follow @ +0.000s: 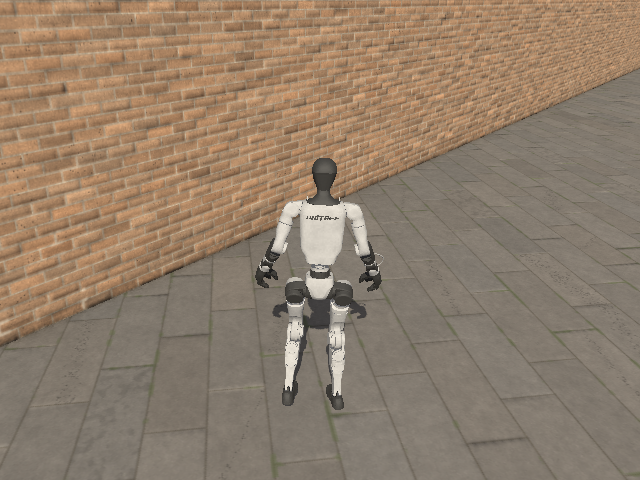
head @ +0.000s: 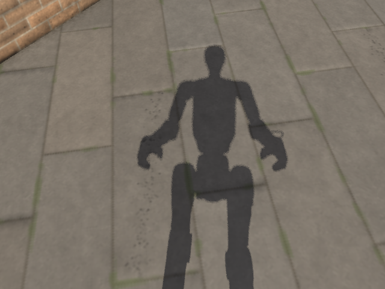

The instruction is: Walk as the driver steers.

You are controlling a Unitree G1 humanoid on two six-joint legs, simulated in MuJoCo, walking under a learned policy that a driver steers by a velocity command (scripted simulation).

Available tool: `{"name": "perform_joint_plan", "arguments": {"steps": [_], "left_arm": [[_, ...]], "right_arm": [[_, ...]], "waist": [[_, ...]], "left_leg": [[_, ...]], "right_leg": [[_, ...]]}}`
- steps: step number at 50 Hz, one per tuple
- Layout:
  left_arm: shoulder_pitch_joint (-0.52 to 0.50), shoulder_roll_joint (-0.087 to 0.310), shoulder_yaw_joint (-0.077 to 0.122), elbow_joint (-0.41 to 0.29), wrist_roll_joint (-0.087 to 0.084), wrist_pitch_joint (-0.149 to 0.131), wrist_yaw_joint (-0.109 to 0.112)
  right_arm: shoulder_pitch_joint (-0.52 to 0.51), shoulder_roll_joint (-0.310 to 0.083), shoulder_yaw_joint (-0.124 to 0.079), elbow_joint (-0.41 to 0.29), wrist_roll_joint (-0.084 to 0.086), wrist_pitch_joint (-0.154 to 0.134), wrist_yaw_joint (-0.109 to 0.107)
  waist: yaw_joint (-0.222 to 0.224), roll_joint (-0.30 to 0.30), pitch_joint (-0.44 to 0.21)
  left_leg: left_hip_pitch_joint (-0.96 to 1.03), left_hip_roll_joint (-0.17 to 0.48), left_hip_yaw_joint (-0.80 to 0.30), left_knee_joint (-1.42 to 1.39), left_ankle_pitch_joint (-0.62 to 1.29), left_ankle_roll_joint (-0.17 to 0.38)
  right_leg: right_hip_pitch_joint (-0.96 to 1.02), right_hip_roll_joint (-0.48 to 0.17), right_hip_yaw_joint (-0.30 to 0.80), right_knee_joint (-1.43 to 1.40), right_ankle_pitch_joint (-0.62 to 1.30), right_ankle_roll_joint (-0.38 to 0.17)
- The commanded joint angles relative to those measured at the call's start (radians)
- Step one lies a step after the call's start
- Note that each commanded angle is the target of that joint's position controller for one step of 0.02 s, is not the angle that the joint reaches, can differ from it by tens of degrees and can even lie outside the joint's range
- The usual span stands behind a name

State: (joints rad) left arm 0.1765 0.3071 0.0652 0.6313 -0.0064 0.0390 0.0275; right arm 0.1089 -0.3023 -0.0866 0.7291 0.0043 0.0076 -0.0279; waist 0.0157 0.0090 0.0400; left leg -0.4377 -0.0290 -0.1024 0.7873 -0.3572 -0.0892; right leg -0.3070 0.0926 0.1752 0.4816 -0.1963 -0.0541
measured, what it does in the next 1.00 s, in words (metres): walks ahead, turning right: left foot, then right foot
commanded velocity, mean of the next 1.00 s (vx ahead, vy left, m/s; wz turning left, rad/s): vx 0.28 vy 0.00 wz -0.60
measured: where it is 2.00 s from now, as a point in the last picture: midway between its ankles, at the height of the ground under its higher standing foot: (357, 236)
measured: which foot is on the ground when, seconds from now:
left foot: up 0.00-0.10, down 0.12-0.58, up 0.60-1.00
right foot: down 0.00-0.12, up 0.14-0.58, down 0.60-1.00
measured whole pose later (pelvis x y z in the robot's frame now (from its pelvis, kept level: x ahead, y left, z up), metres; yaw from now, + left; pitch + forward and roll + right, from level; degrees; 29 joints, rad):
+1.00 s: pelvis +0.21 -0.14 -0.01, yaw -35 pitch +3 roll +1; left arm 0.46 0.29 0.06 0.75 -0.03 -0.04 0.03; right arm -0.04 -0.29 -0.04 0.65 0.00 -0.11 0.05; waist 0.10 0.05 0.04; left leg -0.59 -0.01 -0.06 0.49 0.07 -0.02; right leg 0.05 0.07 0.19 0.32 -0.40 -0.07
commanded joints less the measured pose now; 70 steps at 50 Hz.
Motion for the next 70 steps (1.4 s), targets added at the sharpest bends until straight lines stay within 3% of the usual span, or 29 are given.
{"name": "perform_joint_plan", "arguments": {"steps": [1, 5, 6, 7, 8, 10, 12, 16, 20, 27, 29, 30, 31, 32, 33, 35, 43, 49, 51, 52, 53, 54, 55, 56, 58, 60, 62, 65, 70], "left_arm": [[-0.023, 0.184, 0.056, -0.071, -0.003, -0.004, -0.002], [-0.068, 0.173, 0.055, -0.082, -0.024, 0.008, -0.001], [-0.053, 0.150, 0.049, -0.083, -0.026, 0.009, 0.003], [0.016, 0.092, 0.035, -0.075, -0.011, 0.008, 0.000], [0.002, 0.142, 0.054, -0.098, -0.021, -0.002, 0.003], [0.045, 0.227, 0.087, -0.050, -0.010, -0.002, 0.002], [0.064, 0.174, 0.078, -0.027, -0.011, 0.018, 0.004], [-0.058, 0.117, 0.050, -0.087, -0.023, 0.002, -0.016], [-0.083, 0.087, 0.032, -0.109, -0.011, -0.021, -0.033], [0.012, 0.080, 0.025, -0.085, -0.018, -0.034, -0.059], [0.195, 0.131, 0.058, -0.019, -0.024, -0.032, -0.050], [0.346, 0.225, 0.088, 0.006, -0.029, -0.034, -0.036], [0.335, 0.337, 0.097, -0.033, -0.023, -0.060, -0.042], [0.306, 0.231, 0.069, -0.039, -0.015, -0.086, -0.051], [0.262, 0.172, 0.046, -0.039, -0.007, -0.101, -0.053], [0.168, 0.123, 0.026, -0.053, -0.006, -0.102, -0.048], [0.229, 0.158, 0.034, 0.015, -0.014, -0.099, 0.000], [0.274, 0.162, 0.045, 0.077, -0.026, -0.084, 0.012], [0.258, 0.164, 0.050, 0.077, -0.020, -0.073, 0.012], [0.239, 0.152, 0.044, 0.069, -0.015, -0.069, 0.008], [0.208, 0.119, 0.029, 0.039, -0.002, -0.067, 0.001], [0.359, 0.006, -0.002, 0.031, -0.011, -0.074, -0.002], [0.404, 0.052, -0.005, 0.047, -0.030, -0.083, -0.005], [0.307, 0.128, 0.017, 0.051, -0.046, -0.084, -0.007], [0.143, 0.132, 0.016, 0.013, -0.019, -0.091, -0.008], [0.148, 0.091, 0.013, 0.013, -0.018, -0.088, -0.015], [0.148, 0.047, -0.001, 0.016, -0.016, -0.081, -0.018], [0.061, 0.025, -0.020, -0.010, 0.005, -0.091, -0.027], [-0.104, 0.031, -0.028, -0.045, -0.008, -0.113, -0.052]], "right_arm": [[-0.024, -0.090, -0.022, -0.076, 0.006, -0.028, 0.010], [0.049, -0.091, -0.028, -0.058, 0.008, -0.044, 0.025], [0.074, -0.120, -0.038, -0.051, 0.000, -0.045, 0.023], [0.069, -0.182, -0.047, -0.065, -0.016, -0.036, 0.016], [0.055, -0.218, -0.052, -0.065, -0.049, -0.032, 0.019], [-0.034, -0.118, -0.024, -0.100, -0.031, -0.035, 0.010], [-0.042, -0.092, -0.014, -0.103, -0.006, -0.028, -0.002], [0.088, -0.125, -0.019, -0.079, -0.010, -0.022, -0.021], [0.121, -0.167, -0.033, -0.070, -0.001, -0.036, -0.010], [0.087, -0.200, -0.045, -0.051, 0.037, -0.055, 0.036], [0.100, -0.138, -0.024, -0.043, 0.025, -0.056, 0.040], [0.069, -0.064, 0.004, -0.072, -0.009, -0.061, 0.042], [0.012, -0.035, 0.015, -0.164, -0.012, -0.086, 0.040], [-0.032, -0.131, -0.005, -0.161, 0.025, -0.111, 0.045], [-0.025, -0.156, -0.012, -0.153, 0.038, -0.126, 0.053], [0.008, -0.152, -0.014, -0.114, -0.009, -0.133, 0.054], [-0.175, -0.058, 0.022, -0.137, -0.007, -0.120, 0.066], [-0.235, -0.091, 0.012, -0.165, 0.003, -0.135, 0.081], [-0.149, -0.122, -0.004, -0.148, 0.002, -0.139, 0.071], [-0.032, -0.153, -0.022, -0.123, 0.001, -0.140, 0.061], [0.135, -0.186, -0.033, -0.106, -0.013, -0.138, 0.051], [0.262, -0.258, -0.051, -0.076, -0.029, -0.128, 0.048], [0.271, -0.182, -0.031, -0.065, -0.010, -0.125, 0.060], [0.215, -0.117, -0.014, -0.065, 0.002, -0.118, 0.054], [0.123, -0.085, -0.002, -0.053, -0.009, -0.105, 0.048], [0.093, -0.067, 0.006, -0.039, -0.023, -0.114, 0.047], [0.093, -0.073, 0.004, -0.017, -0.006, -0.125, 0.048], [0.105, -0.122, -0.008, 0.006, 0.007, -0.127, 0.047], [0.180, -0.168, -0.013, 0.040, 0.024, -0.108, 0.047]], "waist": [[0.009, -0.166, -0.118], [-0.041, -0.160, -0.134], [-0.043, -0.122, -0.147], [0.003, 0.093, -0.175], [0.008, 0.283, -0.103], [0.027, 0.136, -0.076], [0.013, 0.113, -0.062], [-0.083, 0.164, -0.038], [-0.099, 0.148, -0.038], [-0.020, 0.120, -0.011], [0.063, 0.031, -0.079], [0.124, -0.197, -0.116], [0.090, -0.362, -0.143], [0.116, -0.204, -0.101], [0.078, -0.187, -0.040], [0.022, -0.106, 0.011], [0.047, -0.105, 0.027], [0.043, -0.118, 0.040], [0.002, -0.150, -0.011], [-0.059, -0.152, -0.099], [-0.142, -0.129, -0.255], [-0.097, 0.162, -0.455], [-0.085, 0.281, -0.502], [-0.098, 0.177, -0.309], [-0.073, 0.035, -0.087], [-0.021, 0.070, -0.046], [-0.004, 0.079, -0.027], [-0.017, 0.055, -0.003], [-0.077, 0.047, 0.014]], "left_leg": [[0.004, -0.015, -0.005, -0.086, -0.023, 0.010], [0.179, -0.020, 0.019, -0.379, 0.134, 0.047], [0.290, 0.053, -0.017, -0.445, 0.242, 0.076], [0.401, 0.264, -0.203, -0.469, 0.373, 0.159], [0.334, 0.405, -0.411, -0.499, 0.506, 0.328], [0.282, 0.369, -0.272, -0.479, 0.457, 0.330], [0.316, 0.286, -0.154, -0.484, 0.297, 0.279], [0.423, 0.279, -0.127, -0.582, -0.041, 0.283], [0.438, 0.321, -0.082, -0.614, -0.059, 0.284], [0.247, 0.325, 0.083, -0.553, -0.030, 0.248], [0.104, 0.259, 0.194, -0.299, 0.059, 0.192], [-0.103, 0.164, 0.291, 0.108, -0.054, 0.108], [-0.460, -0.005, 0.159, 0.381, -0.253, 0.065], [-0.536, 0.063, 0.038, 0.473, -0.194, 0.089], [-0.522, 0.098, 0.030, 0.439, -0.089, 0.118], [-0.421, 0.138, 0.034, 0.300, 0.062, 0.106], [-0.198, 0.030, 0.087, -0.158, 0.435, 0.032], [-0.112, 0.018, 0.037, -0.306, 0.429, 0.082], [0.014, -0.003, 0.066, -0.309, 0.324, 0.112], [0.190, -0.006, 0.092, -0.332, 0.342, 0.142], [0.496, 0.102, 0.000, -0.279, 0.323, 0.201], [0.919, 0.371, -0.438, -0.298, 0.127, 0.360], [0.929, 0.440, -0.709, -0.446, -0.054, 0.382], [0.773, 0.399, -0.573, -0.485, -0.144, 0.341], [0.454, 0.323, -0.339, -0.532, 0.039, 0.313], [0.306, 0.274, -0.226, -0.587, 0.156, 0.313], [0.258, 0.270, -0.157, -0.631, 0.221, 0.334], [0.247, 0.262, -0.068, -0.671, 0.296, 0.343], [0.276, 0.237, 0.032, -0.659, 0.337, 0.292]], "right_leg": [[0.143, -0.250, 0.334, -0.103, 0.214, -0.174], [0.122, -0.195, 0.365, -0.038, 0.246, -0.121], [0.051, -0.152, 0.330, 0.011, 0.125, -0.074], [-0.072, -0.040, 0.180, 0.218, -0.214, -0.010], [-0.250, 0.072, 0.027, 0.407, -0.465, 0.046], [-0.262, -0.021, 0.010, 0.666, -0.360, 0.103], [-0.314, -0.041, -0.022, 0.741, -0.241, 0.136], [-0.418, -0.097, -0.116, 0.598, -0.159, 0.150], [-0.365, -0.145, -0.152, 0.430, -0.159, 0.132], [-0.014, -0.129, -0.258, 0.104, -0.091, 0.028], [0.283, -0.063, -0.276, 0.032, -0.092, -0.019], [0.462, -0.246, 0.033, -0.085, -0.167, -0.096], [0.558, -0.445, 0.598, -0.254, -0.399, -0.301], [0.523, -0.466, 0.585, -0.304, -0.464, -0.313], [0.456, -0.435, 0.484, -0.296, -0.397, -0.279], [0.335, -0.343, 0.292, -0.280, -0.161, -0.218], [0.169, -0.216, 0.073, -0.282, 0.202, -0.147], [0.264, -0.276, 0.173, -0.203, 0.244, -0.115], [0.294, -0.267, 0.180, -0.101, 0.464, -0.093], [0.275, -0.219, 0.152, 0.036, 0.589, -0.067], [0.134, -0.165, 0.136, 0.272, 0.489, -0.036], [-0.237, -0.013, 0.044, 0.676, -0.048, 0.044], [-0.359, -0.016, 0.061, 0.830, -0.380, 0.054], [-0.422, -0.078, 0.042, 0.876, -0.310, 0.056], [-0.389, -0.145, -0.033, 0.799, -0.197, 0.050], [-0.298, -0.184, -0.035, 0.718, -0.161, 0.039], [-0.287, -0.198, -0.059, 0.625, -0.161, 0.043], [-0.300, -0.220, -0.092, 0.436, -0.016, 0.055], [-0.209, -0.178, -0.148, 0.157, 0.199, 0.058]]}}
Next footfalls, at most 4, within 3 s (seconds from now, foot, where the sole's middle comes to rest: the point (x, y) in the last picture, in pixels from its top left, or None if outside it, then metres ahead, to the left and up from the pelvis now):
0.12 left None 0.06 0.14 -0.78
0.60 right None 0.05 -0.16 -0.78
1.06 left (266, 285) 0.47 -0.17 -0.78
1.54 right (381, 282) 0.48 -0.55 -0.78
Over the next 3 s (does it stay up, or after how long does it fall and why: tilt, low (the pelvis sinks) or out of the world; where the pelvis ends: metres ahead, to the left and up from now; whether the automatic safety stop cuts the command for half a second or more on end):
stays up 1.13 -0.72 -0.01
